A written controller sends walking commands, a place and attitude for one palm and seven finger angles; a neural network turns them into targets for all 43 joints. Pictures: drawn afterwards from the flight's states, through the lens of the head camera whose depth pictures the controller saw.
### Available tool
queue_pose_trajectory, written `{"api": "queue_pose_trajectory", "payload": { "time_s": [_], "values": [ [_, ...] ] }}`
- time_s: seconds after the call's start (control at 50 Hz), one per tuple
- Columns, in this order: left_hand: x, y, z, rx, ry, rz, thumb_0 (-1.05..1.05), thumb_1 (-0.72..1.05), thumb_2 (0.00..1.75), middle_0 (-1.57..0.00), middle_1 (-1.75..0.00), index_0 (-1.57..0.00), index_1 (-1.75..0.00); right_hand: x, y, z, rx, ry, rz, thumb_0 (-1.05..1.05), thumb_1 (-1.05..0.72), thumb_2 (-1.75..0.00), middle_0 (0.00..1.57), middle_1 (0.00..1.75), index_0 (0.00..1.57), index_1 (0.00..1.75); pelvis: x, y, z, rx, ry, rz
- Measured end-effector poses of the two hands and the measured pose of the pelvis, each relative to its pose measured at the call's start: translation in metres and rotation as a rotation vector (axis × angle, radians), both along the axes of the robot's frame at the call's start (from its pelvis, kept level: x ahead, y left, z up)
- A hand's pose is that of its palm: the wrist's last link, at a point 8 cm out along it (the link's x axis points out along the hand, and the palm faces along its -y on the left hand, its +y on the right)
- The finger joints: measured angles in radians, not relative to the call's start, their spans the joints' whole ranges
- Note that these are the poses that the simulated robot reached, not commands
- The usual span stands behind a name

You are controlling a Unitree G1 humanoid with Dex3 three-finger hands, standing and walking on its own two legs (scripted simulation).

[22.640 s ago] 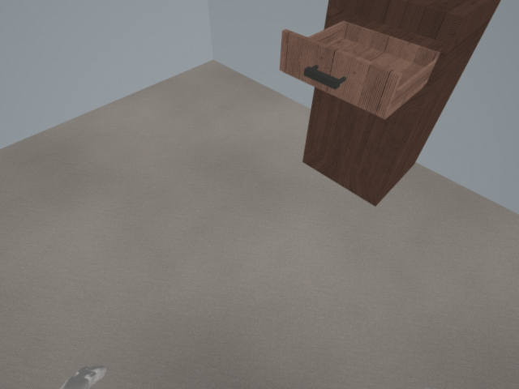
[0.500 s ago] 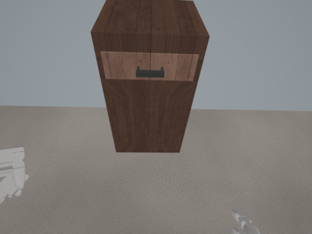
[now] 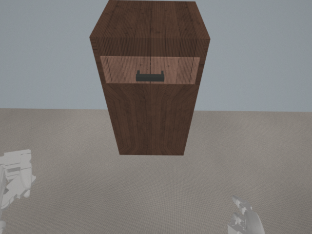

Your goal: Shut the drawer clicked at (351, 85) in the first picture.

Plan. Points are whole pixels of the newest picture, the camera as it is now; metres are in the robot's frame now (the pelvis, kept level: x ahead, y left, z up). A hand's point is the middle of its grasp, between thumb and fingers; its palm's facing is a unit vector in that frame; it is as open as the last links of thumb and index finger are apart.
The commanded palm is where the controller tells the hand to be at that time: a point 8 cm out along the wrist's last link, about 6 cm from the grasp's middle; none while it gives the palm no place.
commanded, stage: stop stepping back and stand still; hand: left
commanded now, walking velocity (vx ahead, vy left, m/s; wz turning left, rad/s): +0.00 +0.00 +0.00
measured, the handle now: (150, 75) +0.75 +0.08 -0.03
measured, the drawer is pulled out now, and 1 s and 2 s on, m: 0.00 0.00 0.00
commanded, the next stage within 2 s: let the arm hang, fingers relaxed in 0.12 s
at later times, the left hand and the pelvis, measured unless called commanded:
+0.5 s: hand out of the picture +0.07 +0.19 -0.16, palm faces -0.01 -0.98 -0.22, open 3.1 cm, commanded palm none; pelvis -0.02 +0.00 -0.01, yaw +2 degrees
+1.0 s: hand out of the picture -0.03 +0.19 -0.17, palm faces +0.03 -0.97 -0.25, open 7.0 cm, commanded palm none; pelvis -0.01 +0.00 +0.00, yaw +1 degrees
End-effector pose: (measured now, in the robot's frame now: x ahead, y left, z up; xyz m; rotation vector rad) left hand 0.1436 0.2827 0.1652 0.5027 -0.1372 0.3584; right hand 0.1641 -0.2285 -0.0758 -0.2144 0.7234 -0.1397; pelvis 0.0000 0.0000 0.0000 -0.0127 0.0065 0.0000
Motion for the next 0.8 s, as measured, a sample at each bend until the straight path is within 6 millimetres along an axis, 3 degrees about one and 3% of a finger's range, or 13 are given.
{"api": "queue_pose_trajectory", "payload": {
  "time_s": [0.22, 0.24, 0.28, 0.34, 0.4, 0.44, 0.52, 0.58, 0.68, 0.8],
  "values": [
    [0.013, -0.009, 0.006, 0.024, -0.016, -0.055, 0.01, 0.89, 0.90, -1.40, -1.60, -1.40, -1.60, -0.010, -0.012, -0.001, -0.011, 0.025, -0.037, 0.01, -0.90, -0.90, 0.20, 0.30, 0.20, 0.30, 0.002, -0.004, 0.000, 0.000, 0.003, 0.000],
    [0.015, -0.008, 0.000, 0.039, 0.005, -0.074, 0.01, 0.89, 0.90, -1.40, -1.60, -1.40, -1.60, -0.010, -0.012, -0.004, -0.001, 0.022, -0.021, 0.01, -0.90, -0.90, 0.20, 0.30, 0.20, 0.30, 0.001, -0.003, -0.001, -0.001, 0.009, 0.004],
    [0.025, 0.000, -0.041, 0.012, 0.168, -0.076, 0.00, 0.89, 0.90, -1.40, -1.60, -1.40, -1.60, -0.012, -0.016, -0.018, 0.015, 0.054, 0.019, 0.01, -0.90, -0.90, 0.20, 0.30, 0.20, 0.30, -0.003, 0.001, -0.005, -0.002, 0.014, 0.015],
    [0.023, 0.009, -0.131, -0.120, 0.515, 0.004, 0.00, 0.90, 0.90, -1.36, -1.56, -1.36, -1.56, -0.022, -0.024, -0.038, 0.018, 0.125, 0.022, 0.01, -0.90, -0.90, 0.20, 0.30, 0.21, 0.30, -0.009, 0.005, -0.011, 0.001, 0.014, 0.022],
    [-0.007, -0.003, -0.211, -0.255, 0.823, 0.061, 0.00, 0.90, 0.90, -1.29, -1.49, -1.29, -1.50, -0.044, -0.029, -0.048, 0.007, 0.202, 0.003, 0.01, -0.90, -0.90, 0.20, 0.30, 0.20, 0.30, -0.012, 0.004, -0.013, 0.007, 0.002, 0.022],
    [-0.035, -0.019, -0.251, -0.340, 0.984, 0.073, 0.00, 0.90, 0.90, -1.23, -1.44, -1.23, -1.44, -0.063, -0.031, -0.050, -0.008, 0.269, -0.008, 0.01, -0.91, -0.90, 0.20, 0.30, 0.20, 0.30, -0.014, 0.001, -0.013, 0.011, -0.009, 0.025],
    [-0.097, -0.053, -0.303, -0.469, 1.234, 0.096, 0.01, 0.90, 0.90, -1.10, -1.30, -1.10, -1.30, -0.106, -0.034, -0.049, -0.041, 0.427, -0.027, 0.01, -0.91, -0.90, 0.20, 0.30, 0.20, 0.30, -0.018, -0.005, -0.010, 0.008, -0.020, 0.032],
    [-0.137, -0.050, -0.314, -0.526, 1.335, 0.185, 0.01, 0.90, 0.90, -0.98, -1.20, -0.98, -1.19, -0.135, -0.034, -0.049, -0.052, 0.541, -0.036, 0.01, -0.91, -0.90, 0.20, 0.30, 0.20, 0.30, -0.021, -0.008, -0.006, 0.002, -0.017, 0.040],
    [-0.189, -0.041, -0.310, -0.534, 1.474, 0.267, 0.01, 0.90, 0.90, -0.79, -0.99, -0.79, -0.98, -0.166, -0.028, -0.056, -0.034, 0.659, -0.054, 0.01, -0.91, -0.90, 0.20, 0.30, 0.20, 0.30, -0.022, -0.007, -0.002, -0.006, -0.015, 0.043],
    [-0.213, -0.034, -0.298, -0.511, 1.544, 0.328, 0.00, 0.90, 0.90, -0.56, -0.72, -0.56, -0.72, -0.174, -0.014, -0.068, 0.024, 0.678, -0.068, 0.01, -0.91, -0.90, 0.20, 0.30, 0.20, 0.30, -0.020, -0.004, 0.000, -0.001, -0.023, 0.034]
  ]
}}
